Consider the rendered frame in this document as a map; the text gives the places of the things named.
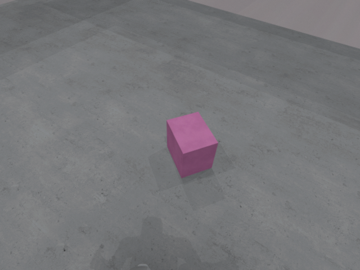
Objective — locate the carton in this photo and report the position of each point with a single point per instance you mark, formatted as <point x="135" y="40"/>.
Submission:
<point x="191" y="144"/>

